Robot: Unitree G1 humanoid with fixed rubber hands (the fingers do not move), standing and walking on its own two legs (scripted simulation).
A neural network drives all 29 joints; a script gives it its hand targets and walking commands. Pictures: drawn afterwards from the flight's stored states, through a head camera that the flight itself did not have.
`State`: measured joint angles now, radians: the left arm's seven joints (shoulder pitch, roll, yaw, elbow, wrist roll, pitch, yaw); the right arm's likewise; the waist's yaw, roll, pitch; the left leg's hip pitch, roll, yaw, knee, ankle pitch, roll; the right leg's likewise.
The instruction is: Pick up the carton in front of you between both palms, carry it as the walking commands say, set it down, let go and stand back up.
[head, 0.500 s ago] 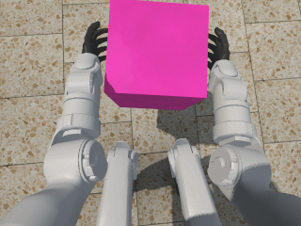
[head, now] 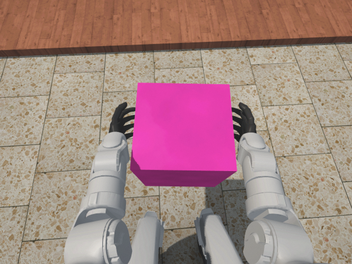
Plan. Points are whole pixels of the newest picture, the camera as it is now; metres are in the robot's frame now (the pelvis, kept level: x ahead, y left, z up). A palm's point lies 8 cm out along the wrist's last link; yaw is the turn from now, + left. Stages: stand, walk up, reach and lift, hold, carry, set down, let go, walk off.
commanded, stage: reach and lift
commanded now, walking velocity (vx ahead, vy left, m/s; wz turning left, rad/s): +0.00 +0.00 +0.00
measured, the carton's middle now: (181, 142) +0.42 -0.01 -0.11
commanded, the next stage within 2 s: hold in 1.70 s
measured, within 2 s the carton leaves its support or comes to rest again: neither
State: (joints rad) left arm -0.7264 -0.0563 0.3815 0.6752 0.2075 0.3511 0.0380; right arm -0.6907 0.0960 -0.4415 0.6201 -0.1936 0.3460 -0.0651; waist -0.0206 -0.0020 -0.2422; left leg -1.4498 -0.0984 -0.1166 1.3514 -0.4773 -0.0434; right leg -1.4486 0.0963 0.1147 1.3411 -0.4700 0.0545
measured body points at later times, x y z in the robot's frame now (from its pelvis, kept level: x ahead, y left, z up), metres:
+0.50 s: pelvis +0.05 +0.00 +0.13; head +0.09 +0.00 +0.58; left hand +0.38 +0.15 +0.10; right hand +0.38 -0.16 +0.11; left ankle +0.07 +0.13 -0.59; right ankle +0.07 -0.14 -0.59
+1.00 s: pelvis +0.04 +0.00 +0.15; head +0.02 -0.01 +0.60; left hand +0.35 +0.15 +0.17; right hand +0.35 -0.16 +0.17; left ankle +0.07 +0.13 -0.59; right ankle +0.07 -0.13 -0.59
